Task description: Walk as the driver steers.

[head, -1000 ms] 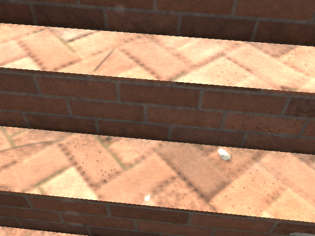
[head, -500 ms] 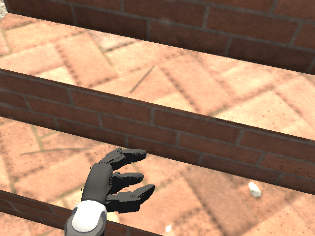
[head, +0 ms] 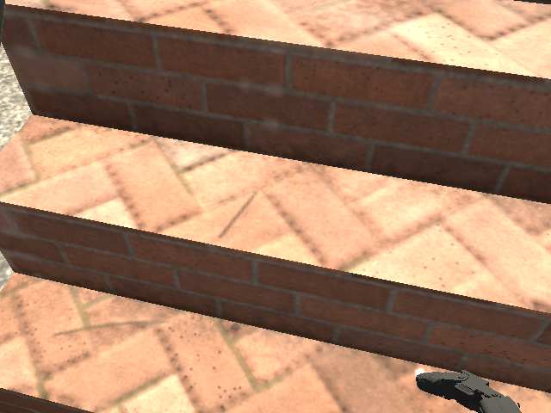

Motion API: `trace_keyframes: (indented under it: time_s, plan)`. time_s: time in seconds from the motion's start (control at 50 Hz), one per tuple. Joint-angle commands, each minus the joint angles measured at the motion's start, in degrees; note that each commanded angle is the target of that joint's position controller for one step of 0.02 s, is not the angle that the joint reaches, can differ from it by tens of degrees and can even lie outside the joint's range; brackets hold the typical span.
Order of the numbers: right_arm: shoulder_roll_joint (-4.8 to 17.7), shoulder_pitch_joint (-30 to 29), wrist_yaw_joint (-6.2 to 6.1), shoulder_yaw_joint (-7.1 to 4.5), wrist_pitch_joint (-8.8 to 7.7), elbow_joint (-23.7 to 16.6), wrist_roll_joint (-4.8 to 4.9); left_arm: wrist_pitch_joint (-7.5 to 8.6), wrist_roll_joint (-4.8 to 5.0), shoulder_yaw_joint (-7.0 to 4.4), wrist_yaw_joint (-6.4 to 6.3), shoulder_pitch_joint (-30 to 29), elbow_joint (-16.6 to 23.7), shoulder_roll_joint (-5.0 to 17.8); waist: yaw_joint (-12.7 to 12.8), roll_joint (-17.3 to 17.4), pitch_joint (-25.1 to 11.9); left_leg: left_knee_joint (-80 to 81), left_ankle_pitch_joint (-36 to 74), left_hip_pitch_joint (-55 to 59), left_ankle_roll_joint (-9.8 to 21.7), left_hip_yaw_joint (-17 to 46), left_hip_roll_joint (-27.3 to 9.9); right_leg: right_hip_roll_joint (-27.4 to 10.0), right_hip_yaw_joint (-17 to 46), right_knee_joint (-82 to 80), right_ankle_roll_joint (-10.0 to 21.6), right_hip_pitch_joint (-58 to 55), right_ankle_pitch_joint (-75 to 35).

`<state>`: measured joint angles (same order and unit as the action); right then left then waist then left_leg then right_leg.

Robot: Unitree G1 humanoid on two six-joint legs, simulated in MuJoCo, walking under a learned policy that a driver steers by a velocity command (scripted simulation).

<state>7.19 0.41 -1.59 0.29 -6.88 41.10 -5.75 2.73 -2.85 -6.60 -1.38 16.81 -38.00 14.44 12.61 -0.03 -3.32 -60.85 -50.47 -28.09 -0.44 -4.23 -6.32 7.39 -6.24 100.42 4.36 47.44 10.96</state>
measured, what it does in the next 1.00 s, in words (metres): goes down: right foot 0.23 m lower, then left foot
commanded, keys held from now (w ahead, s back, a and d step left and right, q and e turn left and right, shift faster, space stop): w+e+shift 0.24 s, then w+shift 0.42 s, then w+q+shift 0.26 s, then q+shift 0.08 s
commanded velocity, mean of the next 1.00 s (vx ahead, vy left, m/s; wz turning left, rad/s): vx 0.89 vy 0.09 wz -0.29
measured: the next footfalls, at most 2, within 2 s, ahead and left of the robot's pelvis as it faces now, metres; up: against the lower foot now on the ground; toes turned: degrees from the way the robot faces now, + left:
right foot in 0.18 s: -0.09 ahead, -0.04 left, -0.23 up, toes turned +6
left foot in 0.40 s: -0.11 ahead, +0.06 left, -0.23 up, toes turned -1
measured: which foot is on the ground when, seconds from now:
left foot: down 0.00-0.10, up 0.12-0.38, down 0.40-0.64, up 0.66-1.00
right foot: up 0.00-0.16, down 0.18-0.36, up 0.38-0.68, down 0.70-1.00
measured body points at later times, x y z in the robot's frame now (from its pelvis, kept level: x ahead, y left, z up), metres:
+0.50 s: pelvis -0.03 -0.07 -0.15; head -0.01 -0.10 +0.29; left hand -0.11 +0.15 -0.28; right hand +0.30 -0.17 -0.20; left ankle -0.15 +0.06 -0.88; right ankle -0.10 -0.18 -0.64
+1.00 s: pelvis -0.06 -0.20 -0.15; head -0.11 -0.28 +0.29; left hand +0.04 +0.05 -0.22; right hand +0.07 -0.41 -0.29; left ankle -0.03 -0.07 -0.46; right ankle -0.12 -0.20 -0.88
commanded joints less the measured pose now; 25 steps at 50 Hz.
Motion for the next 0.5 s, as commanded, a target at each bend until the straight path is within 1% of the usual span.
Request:
trace_keyframes:
  time_s: [0.02, 0.04, 0.06, 0.08, 0.1, 0.12, 0.14, 0.16, 0.18, 0.2, 0.22, 0.24, 0.26, 0.28, 0.3, 0.32, 0.34, 0.36, 0.38, 0.4, 0.42, 0.44, 0.46, 0.48, 0.5]
  plan:
    - [2.88, -28.60, 1.85, -0.58, -3.63, -8.72, -0.21, -2.37, 0.89, -0.89, -0.26, 25.72, -6.16, 0.65, 13.91, 1.30, 2.09, 5.94, 24.56, -9.67, 3.92, 6.12, -5.38, -2.79, 0.59, -12.50, 3.07, -8.00, -0.33]
    - [2.81, -33.80, 2.46, -0.06, -3.78, -9.96, 0.72, -2.79, 0.48, -0.07, 0.09, 29.90, -7.49, -0.87, 16.44, 0.72, 0.12, 3.30, 23.89, -12.87, 2.90, 2.42, -4.59, -3.55, -0.89, -24.54, 4.46, -16.81, -6.17]
    - [0.66, -38.04, 3.01, 0.64, -3.57, -12.07, 1.60, -3.17, 0.09, 1.37, 0.35, 33.86, -8.83, -5.35, 17.87, 1.37, 0.75, -1.41, 25.35, -13.81, 1.52, -0.01, -3.01, -7.23, 4.46, -43.35, 8.24, -21.48, -9.82]
    - [-2.73, -36.49, 3.80, 1.57, -2.81, -13.69, 1.80, -2.46, -0.19, 2.31, -0.24, 34.61, -10.40, -9.57, 17.14, -7.08, 4.83, -15.48, 28.06, -11.13, 0.05, -4.24, 1.47, -7.00, 7.76, -58.48, 11.21, -18.80, -10.94]
    - [-5.27, -40.47, 4.89, 2.82, -2.26, -16.61, 1.49, -0.50, -1.39, 2.80, -0.82, 40.68, -14.18, -10.71, 18.45, -15.13, 6.12, -28.63, 23.23, -12.55, -1.36, -9.00, 7.20, -3.54, 11.76, -69.48, 12.13, -23.23, -19.20]
    - [-5.40, -43.37, 5.47, 2.79, -1.99, -14.45, 2.72, 0.75, -1.20, 2.17, 0.80, 45.96, -16.74, -8.47, 22.36, -10.66, 3.69, -45.79, 17.96, -6.20, -0.37, -12.59, 8.04, -12.06, 3.62, -89.98, 12.24, -29.31, -34.93]
    - [-6.77, -33.40, 3.98, 2.17, -1.79, -12.98, 1.97, 2.05, -0.42, 2.27, 1.92, 39.85, -18.27, -9.62, 15.35, -3.69, 2.78, -52.52, 15.03, -9.22, 1.96, -11.66, 10.60, -13.76, 3.86, -93.90, 10.75, -35.60, -35.37]
    - [-8.19, -28.92, 3.49, 2.18, -2.07, -13.04, 1.75, 3.15, -1.20, 2.39, 2.60, 36.30, -19.31, -7.83, 8.80, -1.30, 0.41, -64.25, 17.51, -16.86, 5.72, -10.38, 12.24, -11.32, 2.76, -87.41, 8.65, -42.95, -37.32]
    - [-13.05, -35.22, 4.18, 3.92, -2.67, -19.06, 2.55, 3.98, -3.16, 2.80, 2.54, 37.76, -20.84, -6.21, 5.33, -5.30, -0.88, -73.89, 18.76, -30.50, 6.21, -8.33, 12.92, -10.46, 8.40, -74.05, 6.55, -50.30, -55.95]
    - [-18.11, -41.23, 4.64, 6.81, -3.00, -26.22, 1.23, 4.25, -0.64, 4.21, 1.33, 41.46, -22.93, -11.10, 2.78, -12.49, 3.69, -73.85, 18.31, -43.46, 4.52, -8.33, 13.65, -5.68, 22.71, -74.32, 4.57, -51.42, -80.98]
    - [-17.69, -41.26, 4.92, 7.81, -2.81, -31.96, 0.89, 5.27, -0.74, 4.32, -0.89, 40.39, -22.34, -10.76, 0.22, -23.01, 7.52, -65.21, 16.76, -55.44, -0.13, -8.06, 14.08, -12.39, 48.62, -83.63, 8.54, -58.64, -94.85]
    - [-14.34, -47.82, 4.76, 7.07, -2.73, -31.62, 1.35, 4.41, -0.91, 5.08, -1.94, 42.04, -24.23, -14.26, 2.86, -11.08, 8.33, -68.10, 16.21, -64.80, -0.06, -8.13, 12.92, -15.67, 51.23, -81.56, 9.28, -65.89, -98.66]
    - [-15.31, -54.78, 5.08, 6.98, -3.05, -31.07, 0.13, 2.85, 1.21, 5.78, -3.28, 50.79, -26.69, -20.25, 9.45, -6.01, 5.42, -58.85, 14.54, -58.41, 0.59, -8.19, 12.58, -12.01, 49.46, -78.78, 5.32, -63.99, -106.57]
    - [-12.14, -40.05, 6.64, 5.80, -2.97, -30.75, 2.30, 2.80, 1.49, 2.38, -6.14, 29.29, -16.86, -12.82, -2.28, -9.29, -4.13, -30.14, 22.53, -27.04, 1.95, 8.91, 7.06, -16.94, 67.48, -85.06, 5.29, -48.52, -92.69]
    - [-2.29, -23.18, 5.82, 2.04, -1.76, -25.11, 6.88, 2.63, 3.02, 0.51, -6.26, 7.19, -10.25, -8.24, -15.26, 0.21, -11.86, -3.87, 34.29, 4.56, 5.14, 18.38, 3.06, -17.26, 55.71, -76.19, 2.15, -34.38, -93.83]
    - [2.63, -18.91, 3.66, -0.41, 1.15, -19.97, 11.07, 2.67, 3.15, -1.59, -3.78, 8.00, -9.52, -3.21, -13.87, 4.74, -16.57, 8.18, 36.22, 24.89, 4.65, 14.16, 7.06, -13.91, 47.63, -70.92, 1.42, -21.38, -87.96]
    - [7.99, -16.85, 1.84, -3.32, 3.39, -17.65, 11.58, 2.33, 3.74, -3.32, -0.21, 15.05, -11.11, -1.04, -11.59, 14.02, -14.93, 27.74, 33.74, 30.46, 4.68, 8.81, 10.16, -4.49, 39.94, -55.65, -3.37, -24.25, -72.99]
    - [8.67, -18.78, 0.36, -5.32, 5.90, -15.22, 11.66, 1.39, 3.67, -5.09, 1.33, 23.84, -14.08, -0.70, -8.11, 17.35, -9.54, 44.70, 39.03, 32.70, 5.80, 7.78, 8.74, 3.16, 35.35, -34.92, -5.42, -17.98, -19.31]
    - [1.63, -21.54, -1.40, -3.13, 6.71, -12.23, 8.83, -0.25, 5.75, -5.30, 1.53, 24.29, -12.83, -1.95, -6.24, 19.12, -0.49, 51.12, 54.45, 34.85, 6.58, 6.72, 2.52, 10.08, 24.78, -10.57, -4.73, -1.97, 31.19]
    - [-0.39, -26.07, -2.26, -1.65, 5.55, -10.83, 7.39, -0.99, 5.41, -5.09, -0.26, 27.78, -12.01, -3.59, 0.94, 11.58, 5.16, 49.84, 88.28, 29.60, 3.63, -0.12, -1.82, 9.24, 17.64, 7.90, -2.32, 3.04, 34.44]
    - [0.06, -28.84, -1.79, -1.78, 3.44, -8.58, 3.16, -2.19, 5.05, -4.95, -1.83, 32.48, -11.51, -3.28, 8.86, 2.76, 3.03, 47.98, 110.89, 37.05, 2.11, -0.21, -6.40, 6.48, 12.90, 7.15, -3.11, 4.57, 38.87]
    - [3.23, -31.20, -1.77, -2.71, 0.80, -7.79, 0.82, -4.32, 5.61, -5.68, -3.24, 36.50, -9.61, -0.15, 13.01, 3.92, -5.13, 40.83, 134.43, 46.16, 6.25, 1.31, -13.75, 3.15, 6.74, 14.06, -4.44, 6.05, 45.29]
    - [5.58, -28.97, -1.36, -3.96, -1.30, -6.12, 1.45, -6.27, 4.05, -4.80, -3.85, 38.20, -11.08, -1.16, 12.56, 1.77, -10.89, 40.84, 129.36, 46.74, 11.65, 3.34, -18.78, -1.44, 8.05, 24.58, -3.46, 6.03, 45.94]
    - [8.44, -27.36, -1.32, -5.26, -3.13, -4.83, 2.06, -7.97, 2.05, -4.01, -4.35, 38.03, -11.79, -2.95, 12.71, 4.13, -12.52, 41.72, 110.10, 40.41, 16.65, 9.59, -23.88, -6.73, 12.50, 27.08, -2.94, 3.18, 43.81]
    - [6.12, -25.72, -0.82, -4.62, -3.54, -4.03, 2.58, -8.28, 1.21, -3.17, -4.48, 32.26, -12.58, -4.96, 9.69, 2.96, -5.12, 42.54, 99.85, 39.86, 14.94, 7.54, -19.89, -5.98, 13.83, 27.01, -1.94, 13.23, 44.25]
